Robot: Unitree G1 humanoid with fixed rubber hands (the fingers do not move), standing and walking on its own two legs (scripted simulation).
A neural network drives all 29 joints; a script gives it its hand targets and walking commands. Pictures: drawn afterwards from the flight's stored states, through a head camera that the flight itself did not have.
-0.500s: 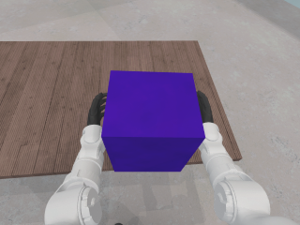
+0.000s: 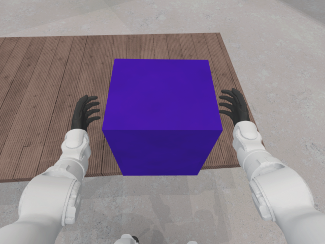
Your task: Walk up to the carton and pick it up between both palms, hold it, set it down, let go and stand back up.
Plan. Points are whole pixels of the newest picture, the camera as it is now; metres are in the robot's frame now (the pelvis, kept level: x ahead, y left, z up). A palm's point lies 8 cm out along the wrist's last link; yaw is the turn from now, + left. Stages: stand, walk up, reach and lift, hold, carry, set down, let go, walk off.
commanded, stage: set down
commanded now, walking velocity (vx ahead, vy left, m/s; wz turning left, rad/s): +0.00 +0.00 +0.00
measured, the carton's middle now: (160, 124) +0.41 +0.02 +0.03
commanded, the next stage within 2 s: none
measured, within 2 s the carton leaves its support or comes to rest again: neither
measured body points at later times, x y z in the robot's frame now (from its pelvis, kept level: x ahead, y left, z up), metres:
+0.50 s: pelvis +0.00 +0.00 +0.02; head +0.04 +0.01 +0.47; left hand +0.43 +0.24 +0.11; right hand +0.46 -0.19 +0.12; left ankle +0.04 +0.14 -0.71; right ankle +0.00 -0.10 -0.71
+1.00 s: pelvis +0.01 +0.01 +0.04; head +0.02 +0.02 +0.49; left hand +0.42 +0.24 +0.17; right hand +0.44 -0.20 +0.18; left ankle +0.04 +0.14 -0.71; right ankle +0.00 -0.10 -0.71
